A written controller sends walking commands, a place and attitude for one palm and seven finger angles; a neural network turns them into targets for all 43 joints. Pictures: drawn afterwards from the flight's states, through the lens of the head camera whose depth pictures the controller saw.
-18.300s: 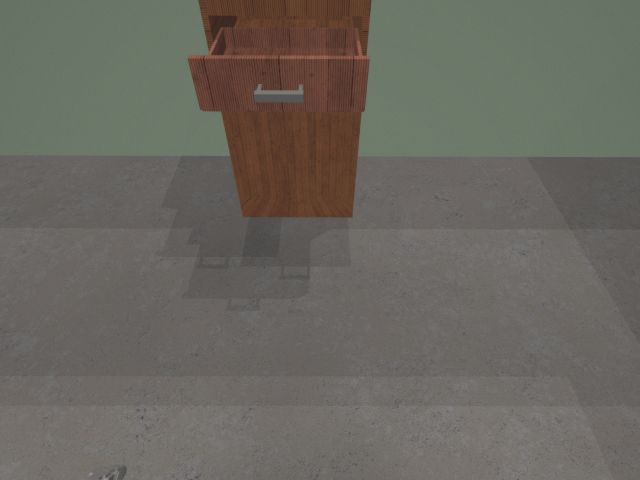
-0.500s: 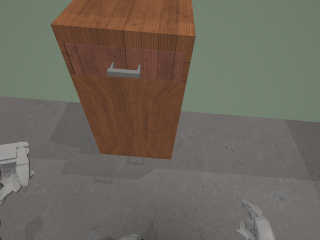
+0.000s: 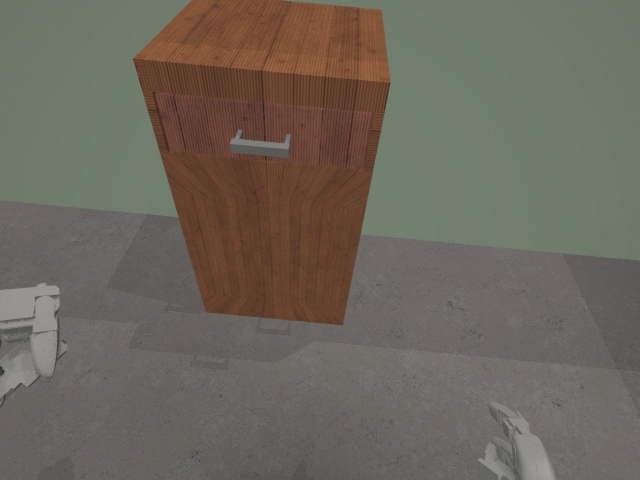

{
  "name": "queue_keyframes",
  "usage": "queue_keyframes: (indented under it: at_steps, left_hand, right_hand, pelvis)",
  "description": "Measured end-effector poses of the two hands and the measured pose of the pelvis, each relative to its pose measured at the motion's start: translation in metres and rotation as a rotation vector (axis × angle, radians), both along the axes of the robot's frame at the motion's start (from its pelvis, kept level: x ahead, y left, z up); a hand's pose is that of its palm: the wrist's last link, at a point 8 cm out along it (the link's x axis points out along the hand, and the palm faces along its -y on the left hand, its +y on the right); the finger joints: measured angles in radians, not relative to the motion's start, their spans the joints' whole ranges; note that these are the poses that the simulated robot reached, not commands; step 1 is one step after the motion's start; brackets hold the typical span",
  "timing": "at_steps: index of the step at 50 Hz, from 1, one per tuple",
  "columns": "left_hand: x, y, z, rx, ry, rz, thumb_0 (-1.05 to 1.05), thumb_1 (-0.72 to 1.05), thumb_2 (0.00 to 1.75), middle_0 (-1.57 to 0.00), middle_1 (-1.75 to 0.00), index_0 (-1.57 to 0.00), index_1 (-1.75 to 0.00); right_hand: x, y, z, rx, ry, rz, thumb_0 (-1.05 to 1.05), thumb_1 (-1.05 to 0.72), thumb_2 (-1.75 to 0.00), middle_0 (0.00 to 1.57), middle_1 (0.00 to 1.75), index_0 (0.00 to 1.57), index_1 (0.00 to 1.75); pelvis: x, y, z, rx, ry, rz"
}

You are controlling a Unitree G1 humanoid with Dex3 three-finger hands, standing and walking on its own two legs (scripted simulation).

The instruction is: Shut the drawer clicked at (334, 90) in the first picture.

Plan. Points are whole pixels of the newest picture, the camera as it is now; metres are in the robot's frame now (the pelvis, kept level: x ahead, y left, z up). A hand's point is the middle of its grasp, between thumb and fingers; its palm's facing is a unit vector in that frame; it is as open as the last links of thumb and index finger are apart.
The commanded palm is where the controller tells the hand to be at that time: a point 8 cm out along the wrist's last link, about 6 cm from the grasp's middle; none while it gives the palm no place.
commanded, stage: step back with the hand held close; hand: left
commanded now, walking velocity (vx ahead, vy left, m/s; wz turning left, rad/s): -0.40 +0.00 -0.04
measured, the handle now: (262, 142) +0.76 +0.16 +0.01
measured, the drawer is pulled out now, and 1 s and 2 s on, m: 0.00 0.00 0.00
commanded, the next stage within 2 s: stop stepping back and stand still in 0.08 s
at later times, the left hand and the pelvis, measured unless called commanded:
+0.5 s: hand out of the picture +0.12 +0.27 +0.17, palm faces +0.32 -0.87 -0.37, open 3.2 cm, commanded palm +0.06 +0.31 +0.19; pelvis -0.09 +0.04 +0.01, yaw -5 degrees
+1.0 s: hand out of the picture +0.08 +0.27 +0.18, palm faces +0.29 -0.84 -0.46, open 3.3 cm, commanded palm +0.03 +0.32 +0.19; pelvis -0.12 +0.05 +0.01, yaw -4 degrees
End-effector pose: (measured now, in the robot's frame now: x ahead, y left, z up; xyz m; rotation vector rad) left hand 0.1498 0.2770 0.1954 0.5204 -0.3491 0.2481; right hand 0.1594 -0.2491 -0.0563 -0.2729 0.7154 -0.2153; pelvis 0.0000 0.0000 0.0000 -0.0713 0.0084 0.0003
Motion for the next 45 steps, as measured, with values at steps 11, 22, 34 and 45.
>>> queue_keyframes:
  at_steps: [11, 22, 34, 45]
  left_hand:
    - [-0.038, 0.011, -0.003, -0.023, 0.047, -0.031, 0.01, 0.89, 0.9, -1.41, -1.6, -1.4, -1.6]
    - [-0.062, 0.036, -0.017, -0.1, 0.027, 0.015, 0.01, 0.89, 0.9, -1.41, -1.6, -1.41, -1.6]
    - [-0.105, 0.027, 0.001, -0.004, 0.09, -0.053, 0.01, 0.89, 0.9, -1.41, -1.6, -1.4, -1.6]
    - [-0.095, 0.052, -0.012, -0.084, 0.008, 0.031, 0.01, 0.89, 0.9, -1.41, -1.6, -1.41, -1.6]
  right_hand:
    - [-0.053, 0.033, 0.006, 0.023, -0.008, 0.056, 0.01, -0.9, -0.9, 0.2, 0.3, 0.21, 0.3]
    - [-0.13, 0.044, -0.009, 0.01, 0.047, -0.057, 0.01, -0.9, -0.9, 0.2, 0.3, 0.21, 0.3]
    - [-0.165, 0.052, -0.004, 0.035, 0.032, -0.042, 0.01, -0.9, -0.9, 0.2, 0.3, 0.21, 0.3]
    - [-0.175, 0.063, -0.012, 0.041, 0.012, -0.076, 0.01, -0.91, -0.9, 0.2, 0.3, 0.2, 0.3]
  pelvis:
    - [-0.054, 0.013, 0.006, -0.008, 0.05, -0.054]
    - [-0.083, 0.035, 0.002, 0.026, -0.016, -0.075]
    - [-0.122, 0.045, 0.009, 0.038, -0.024, -0.1]
    - [-0.125, 0.057, 0.001, 0.062, -0.054, -0.075]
